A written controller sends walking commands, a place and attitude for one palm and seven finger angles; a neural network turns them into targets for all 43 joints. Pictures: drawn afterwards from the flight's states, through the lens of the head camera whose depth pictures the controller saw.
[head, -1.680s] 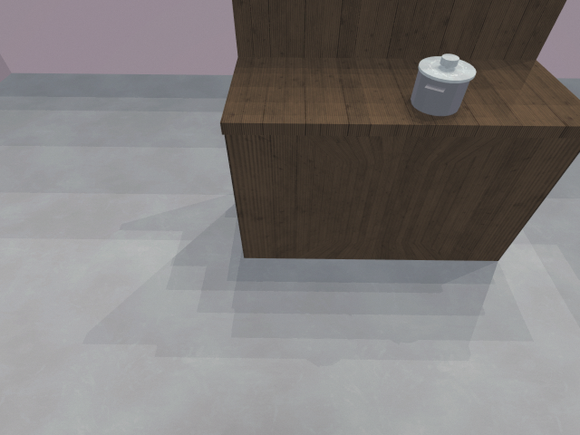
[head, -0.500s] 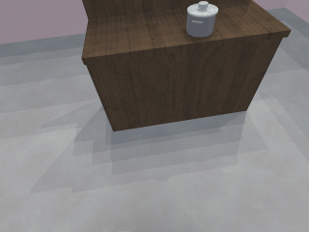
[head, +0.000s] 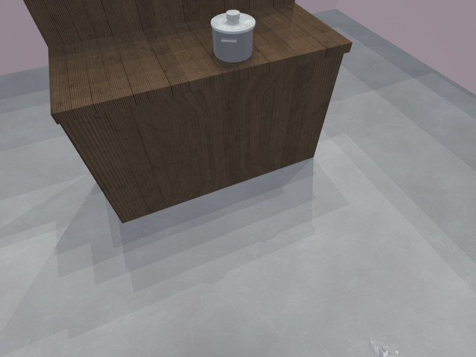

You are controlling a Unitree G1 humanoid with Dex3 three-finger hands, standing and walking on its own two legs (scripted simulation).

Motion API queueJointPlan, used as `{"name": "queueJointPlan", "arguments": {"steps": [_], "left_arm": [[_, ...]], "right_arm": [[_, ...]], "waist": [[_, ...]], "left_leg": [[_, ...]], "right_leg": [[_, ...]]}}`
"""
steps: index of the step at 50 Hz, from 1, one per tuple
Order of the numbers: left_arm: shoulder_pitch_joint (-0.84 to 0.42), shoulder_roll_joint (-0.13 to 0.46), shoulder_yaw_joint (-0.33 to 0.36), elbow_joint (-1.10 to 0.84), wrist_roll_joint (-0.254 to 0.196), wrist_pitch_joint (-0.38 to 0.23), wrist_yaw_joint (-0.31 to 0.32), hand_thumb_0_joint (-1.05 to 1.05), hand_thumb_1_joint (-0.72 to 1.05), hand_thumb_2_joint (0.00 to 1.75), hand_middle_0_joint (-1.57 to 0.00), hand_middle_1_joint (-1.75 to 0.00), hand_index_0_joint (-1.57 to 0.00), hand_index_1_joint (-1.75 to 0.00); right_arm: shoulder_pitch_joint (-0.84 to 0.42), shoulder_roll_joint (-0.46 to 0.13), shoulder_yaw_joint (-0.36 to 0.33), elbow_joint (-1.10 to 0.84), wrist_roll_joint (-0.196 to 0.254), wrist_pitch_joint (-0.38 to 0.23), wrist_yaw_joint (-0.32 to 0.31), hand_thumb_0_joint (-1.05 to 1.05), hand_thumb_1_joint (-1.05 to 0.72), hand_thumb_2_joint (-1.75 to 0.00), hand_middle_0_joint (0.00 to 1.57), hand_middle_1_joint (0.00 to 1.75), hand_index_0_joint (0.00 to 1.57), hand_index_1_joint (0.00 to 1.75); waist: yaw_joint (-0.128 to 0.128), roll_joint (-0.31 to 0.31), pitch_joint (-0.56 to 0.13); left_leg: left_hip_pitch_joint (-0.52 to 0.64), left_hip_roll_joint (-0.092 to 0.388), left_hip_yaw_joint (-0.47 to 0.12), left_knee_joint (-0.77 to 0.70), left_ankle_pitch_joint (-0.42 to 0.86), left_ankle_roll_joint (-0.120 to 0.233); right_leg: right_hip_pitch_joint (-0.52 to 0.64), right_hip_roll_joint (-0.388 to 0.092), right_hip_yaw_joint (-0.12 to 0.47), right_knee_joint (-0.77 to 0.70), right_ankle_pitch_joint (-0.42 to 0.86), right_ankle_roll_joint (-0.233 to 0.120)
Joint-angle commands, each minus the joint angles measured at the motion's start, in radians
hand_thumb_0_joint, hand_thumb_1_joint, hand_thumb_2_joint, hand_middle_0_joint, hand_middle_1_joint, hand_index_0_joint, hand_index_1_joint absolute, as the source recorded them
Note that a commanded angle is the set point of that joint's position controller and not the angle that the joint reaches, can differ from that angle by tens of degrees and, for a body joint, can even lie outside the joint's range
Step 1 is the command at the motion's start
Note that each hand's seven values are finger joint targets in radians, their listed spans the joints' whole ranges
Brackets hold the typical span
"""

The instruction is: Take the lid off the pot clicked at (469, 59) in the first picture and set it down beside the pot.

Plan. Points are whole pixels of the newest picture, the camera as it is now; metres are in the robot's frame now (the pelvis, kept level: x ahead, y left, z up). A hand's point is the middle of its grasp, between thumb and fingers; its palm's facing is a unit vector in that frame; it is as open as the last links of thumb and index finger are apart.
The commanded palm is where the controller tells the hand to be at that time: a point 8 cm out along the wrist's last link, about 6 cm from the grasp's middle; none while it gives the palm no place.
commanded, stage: walk to a spot facing it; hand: left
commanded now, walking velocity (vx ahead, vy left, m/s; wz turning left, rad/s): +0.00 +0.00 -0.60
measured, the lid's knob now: (233, 15) +1.13 +0.15 +0.06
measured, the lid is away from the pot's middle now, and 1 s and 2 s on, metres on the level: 0.00 0.00 0.00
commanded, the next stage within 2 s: turn to face it in 1.86 s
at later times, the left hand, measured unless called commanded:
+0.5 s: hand out of the picture +0.12 +0.21 -0.17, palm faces -0.35 -0.92 -0.16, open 7.4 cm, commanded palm none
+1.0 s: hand (238, 306) +0.24 +0.03 -0.16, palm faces -0.49 -0.84 -0.23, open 7.2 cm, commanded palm none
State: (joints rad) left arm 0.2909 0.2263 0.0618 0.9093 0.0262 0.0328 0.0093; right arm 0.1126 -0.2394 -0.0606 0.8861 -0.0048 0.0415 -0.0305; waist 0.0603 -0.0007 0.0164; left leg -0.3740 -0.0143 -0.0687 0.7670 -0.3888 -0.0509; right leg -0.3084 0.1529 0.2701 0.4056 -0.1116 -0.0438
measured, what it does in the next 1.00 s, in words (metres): walks ahead, turning right: left foot, then right foot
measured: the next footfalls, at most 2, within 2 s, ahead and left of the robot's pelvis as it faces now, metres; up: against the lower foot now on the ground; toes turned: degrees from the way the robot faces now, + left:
left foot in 0.08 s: +0.03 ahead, +0.13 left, +0.00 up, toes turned -7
right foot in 0.70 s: +0.06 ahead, -0.17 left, +0.00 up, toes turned -36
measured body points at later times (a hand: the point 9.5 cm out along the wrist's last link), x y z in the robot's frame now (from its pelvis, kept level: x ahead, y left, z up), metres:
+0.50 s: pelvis +0.00 +0.04 +0.00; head +0.01 +0.06 +0.45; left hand +0.14 +0.25 -0.15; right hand -0.11 -0.19 -0.13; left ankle -0.01 +0.14 -0.74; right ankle -0.04 -0.12 -0.67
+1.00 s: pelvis +0.11 -0.11 +0.00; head +0.11 -0.12 +0.45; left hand +0.27 +0.08 -0.14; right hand +0.03 -0.34 -0.15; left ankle +0.24 -0.01 -0.66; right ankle +0.03 -0.15 -0.74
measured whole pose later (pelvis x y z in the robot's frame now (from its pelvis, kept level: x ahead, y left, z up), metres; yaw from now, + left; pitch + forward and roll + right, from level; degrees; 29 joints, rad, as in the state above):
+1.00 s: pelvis +0.11 -0.11 +0.00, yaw -33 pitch +0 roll +0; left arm 0.32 0.18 0.04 1.01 0.02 -0.07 0.01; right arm 0.25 -0.19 -0.06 0.97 -0.03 -0.02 0.01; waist -0.02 0.03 -0.02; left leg -0.61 0.15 0.06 1.06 -0.19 -0.06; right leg -0.09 0.05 -0.06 0.34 -0.26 -0.07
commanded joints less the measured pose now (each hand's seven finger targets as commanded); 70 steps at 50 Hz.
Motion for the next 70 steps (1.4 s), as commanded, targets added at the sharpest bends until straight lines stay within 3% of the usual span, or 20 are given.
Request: {"name": "queueJointPlan", "arguments": {"steps": [1,3,4,5,7,11,19,31,34,35,36,38,43,56,58,60,61,63,66,70], "left_arm": [[-0.024,0.218,0.061,-0.09,-0.001,-0.006,0.009,0.0,0.9,0.9,-0.2,-0.3,-0.2,-0.3],[-0.065,0.179,0.054,-0.117,-0.008,-0.001,0.004,0.0,0.9,0.9,-0.2,-0.3,-0.2,-0.3],[-0.033,0.115,0.044,-0.127,-0.016,0.0,-0.009,0.0,0.9,0.9,-0.2,-0.3,-0.2,-0.3],[-0.061,0.143,0.053,-0.13,-0.001,-0.007,-0.01,0.0,0.9,0.9,-0.2,-0.3,-0.2,-0.3],[-0.009,0.18,0.071,-0.089,0.015,-0.001,-0.019,0.0,0.9,0.9,-0.2,-0.3,-0.2,-0.3],[0.019,0.117,0.051,-0.058,0.008,0.018,-0.041,0.0,0.9,0.9,-0.2,-0.3,-0.2,-0.3],[-0.143,0.095,0.033,-0.1,0.008,0.016,-0.066,0.0,0.9,0.9,-0.2,-0.3,-0.2,-0.3],[-0.259,0.02,0.013,-0.123,0.001,-0.024,-0.073,0.0,0.9,0.9,-0.2,-0.3,-0.2,-0.3],[-0.019,0.07,0.034,-0.039,0.004,-0.05,-0.061,0.0,0.9,0.9,-0.2,-0.3,-0.2,-0.3],[0.132,0.182,0.057,0.008,0.008,-0.066,-0.047,0.0,0.9,0.9,-0.2,-0.3,-0.2,-0.3],[0.216,0.294,0.078,0.029,-0.015,-0.072,-0.026,0.0,0.9,0.9,-0.2,-0.3,-0.2,-0.3],[0.129,0.252,0.071,0.019,-0.027,-0.064,-0.015,0.0,0.9,0.9,-0.2,-0.3,-0.2,-0.3],[0.001,0.097,0.017,0.022,-0.013,-0.102,-0.008,0.0,0.9,0.9,-0.2,-0.3,-0.2,-0.3],[0.204,0.073,-0.002,0.144,-0.001,-0.129,0.024,0.0,0.9,0.9,-0.2,-0.3,-0.2,-0.3],[0.211,0.088,0.001,0.153,-0.002,-0.128,0.024,0.0,0.9,0.9,-0.2,-0.3,-0.2,-0.3],[0.202,0.108,0.006,0.162,-0.004,-0.128,0.022,0.0,0.9,0.9,-0.2,-0.3,-0.2,-0.3],[0.199,0.09,0.007,0.165,-0.007,-0.128,0.02,0.0,0.9,0.9,-0.2,-0.3,-0.2,-0.3],[0.255,0.016,-0.001,0.13,-0.028,-0.125,0.002,0.0,0.9,0.9,-0.2,-0.3,-0.2,-0.3],[0.138,0.007,0.005,0.136,-0.011,-0.107,-0.009,0.0,0.9,0.9,-0.2,-0.3,-0.2,-0.3],[0.216,-0.062,0.009,0.165,0.006,-0.053,-0.015,0.0,0.9,0.9,-0.2,-0.3,-0.2,-0.3]], "right_arm": [[0.077,-0.086,-0.02,-0.084,0.011,-0.041,-0.007,0.0,-0.9,-0.9,0.2,0.3,0.2,0.3],[0.194,-0.134,-0.029,-0.057,0.009,-0.057,-0.017,0.0,-0.9,-0.9,0.2,0.3,0.2,0.3],[0.164,-0.219,-0.044,-0.075,-0.004,-0.06,-0.02,0.0,-0.9,-0.9,0.2,0.3,0.2,0.3],[0.122,-0.242,-0.044,-0.103,-0.004,-0.054,-0.016,0.0,-0.9,-0.9,0.2,0.3,0.2,0.3],[0.021,-0.14,-0.009,-0.123,-0.014,-0.056,-0.011,0.0,-0.9,-0.9,0.2,0.3,0.2,0.3],[0.066,-0.1,0.011,-0.098,-0.007,-0.067,-0.017,0.0,-0.9,-0.9,0.2,0.3,0.2,0.3],[0.309,-0.127,-0.012,-0.004,-0.012,-0.1,-0.013,0.0,-0.9,-0.9,0.2,0.3,0.2,0.3],[0.388,-0.13,-0.025,0.085,-0.034,-0.11,0.013,0.0,-0.9,-0.9,0.2,0.3,0.2,0.3],[0.348,-0.136,-0.022,0.083,-0.026,-0.106,0.018,0.0,-0.9,-0.9,0.2,0.3,0.2,0.3],[0.369,-0.084,-0.009,0.07,-0.011,-0.104,0.033,0.0,-0.9,-0.9,0.2,0.3,0.2,0.3],[0.336,-0.028,0.008,0.021,-0.009,-0.101,0.035,0.0,-0.9,-0.9,0.2,0.3,0.2,0.3],[0.215,-0.066,-0.014,0.018,-0.008,-0.097,0.033,0.0,-0.9,-0.9,0.2,0.3,0.2,0.3],[0.299,-0.008,-0.011,0.092,-0.03,-0.07,0.032,0.0,-0.9,-0.9,0.2,0.3,0.2,0.3],[-0.078,0.015,0.001,-0.026,-0.014,-0.087,0.067,0.0,-0.9,-0.9,0.2,0.3,0.2,0.3],[-0.061,0.018,0.001,-0.018,-0.014,-0.094,0.064,0.0,-0.9,-0.9,0.2,0.3,0.2,0.3],[0.12,-0.01,-0.008,0.041,-0.019,-0.105,0.046,0.0,-0.9,-0.9,0.2,0.3,0.2,0.3],[0.286,-0.06,-0.02,0.089,-0.026,-0.109,0.037,0.0,-0.9,-0.9,0.2,0.3,0.2,0.3],[0.47,-0.228,-0.053,0.132,-0.027,-0.111,0.021,0.0,-0.9,-0.9,0.2,0.3,0.2,0.3],[0.201,-0.065,-0.014,0.08,-0.01,-0.122,0.015,0.0,-0.9,-0.9,0.2,0.3,0.2,0.3],[0.198,0.017,0.009,0.116,-0.005,-0.146,0.01,0.0,-0.9,-0.9,0.2,0.3,0.2,0.3]], "waist": [[-0.049,-0.165,-0.101],[-0.105,-0.066,-0.133],[-0.092,0.229,-0.102],[-0.082,0.236,-0.03],[-0.017,0.122,0.024],[-0.016,0.116,0.02],[-0.103,0.114,0.085],[-0.126,0.132,0.071],[0.003,0.012,-0.061],[0.061,-0.204,-0.187],[0.07,-0.364,-0.225],[0.046,-0.185,-0.103],[-0.093,-0.086,0.044],[-0.023,-0.093,0.128],[-0.038,-0.093,0.119],[-0.122,-0.092,0.03],[-0.186,-0.041,-0.056],[-0.188,0.313,-0.242],[-0.087,0.026,0.028],[-0.012,0.104,0.07]], "left_leg": [[0.149,-0.026,0.006,-0.233,0.054,0.028],[0.435,0.073,-0.068,-0.437,0.113,0.071],[0.503,0.325,-0.338,-0.56,0.006,0.13],[0.326,0.476,-0.426,-0.569,0.077,0.191],[0.143,0.366,-0.272,-0.551,0.17,0.194],[0.188,0.231,0.001,-0.488,0.375,0.135],[0.348,0.346,-0.055,-0.602,-0.001,0.195],[0.311,0.402,0.19,-0.536,0.133,0.177],[0.208,0.32,0.342,-0.152,0.383,0.1],[-0.048,0.252,0.393,0.153,0.162,0.049],[-0.332,0.121,0.285,0.447,-0.212,0.007],[-0.351,0.179,0.115,0.545,-0.054,0.045],[-0.236,0.189,0.125,0.412,0.152,0.004],[-0.28,0.14,0.153,0.005,0.23,0.034],[-0.155,0.09,0.192,-0.075,0.197,0.061],[0.105,0.02,0.227,-0.156,0.205,0.093],[0.353,0.057,0.161,-0.2,0.249,0.113],[0.63,0.501,-0.492,-0.464,0.209,0.275],[0.218,0.419,-0.262,-0.58,-0.002,0.219],[0.062,0.294,0.039,-0.604,0.195,0.138]], "right_leg": [[0.031,-0.24,0.304,-0.075,0.094,-0.071],[-0.186,-0.12,0.19,0.039,-0.135,0.015],[-0.387,0.016,0.009,0.273,-0.35,0.058],[-0.394,-0.043,-0.131,0.51,-0.428,0.099],[-0.302,-0.096,-0.131,0.724,-0.301,0.12],[-0.322,-0.123,-0.208,0.878,-0.17,0.13],[-0.473,-0.226,-0.24,0.695,-0.141,0.121],[-0.209,-0.226,-0.376,0.287,-0.225,0.045],[0.204,-0.148,-0.432,0.089,-0.152,-0.002],[0.51,-0.341,-0.19,0.006,-0.274,-0.064],[0.598,-0.582,0.295,-0.116,-0.285,-0.159],[0.372,-0.539,0.212,-0.192,-0.399,-0.154],[0.118,-0.382,-0.132,-0.206,0.038,-0.102],[0.304,-0.397,-0.143,-0.195,0.302,-0.116],[0.293,-0.385,-0.175,-0.127,0.467,-0.101],[0.256,-0.353,-0.224,0.097,0.661,-0.074],[0.137,-0.315,-0.24,0.314,0.534,-0.046],[-0.24,-0.094,-0.282,0.931,-0.415,0.01],[-0.298,-0.249,-0.226,0.993,-0.207,0.007],[-0.222,-0.263,-0.234,0.874,-0.093,0.034]]}}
